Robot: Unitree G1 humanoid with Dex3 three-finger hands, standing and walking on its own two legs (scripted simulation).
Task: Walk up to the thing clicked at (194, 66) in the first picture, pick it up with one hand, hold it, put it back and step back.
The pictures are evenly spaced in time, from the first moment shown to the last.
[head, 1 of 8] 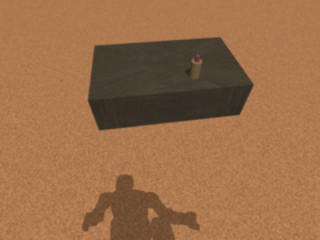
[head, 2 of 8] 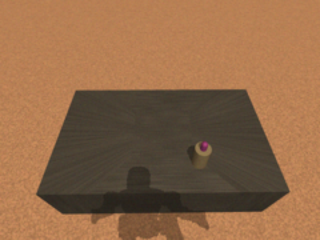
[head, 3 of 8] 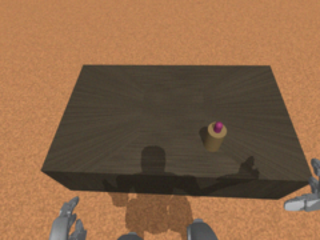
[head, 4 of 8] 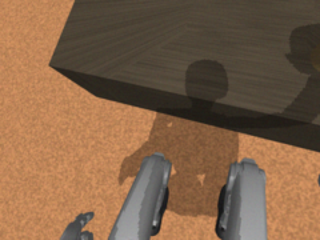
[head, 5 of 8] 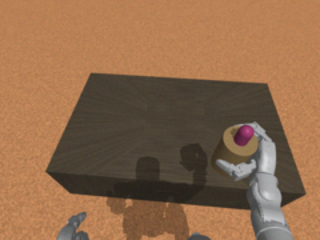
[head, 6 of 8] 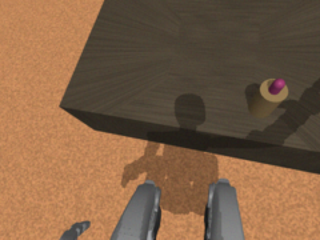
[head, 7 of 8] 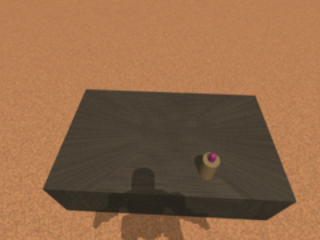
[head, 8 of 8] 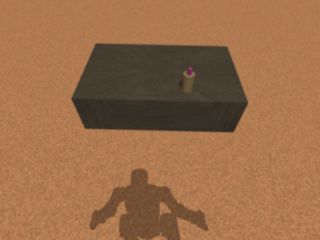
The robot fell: no
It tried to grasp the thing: yes
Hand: right
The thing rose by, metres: 0.37
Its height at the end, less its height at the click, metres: +0.00
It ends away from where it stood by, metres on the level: 0.03
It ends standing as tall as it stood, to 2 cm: yes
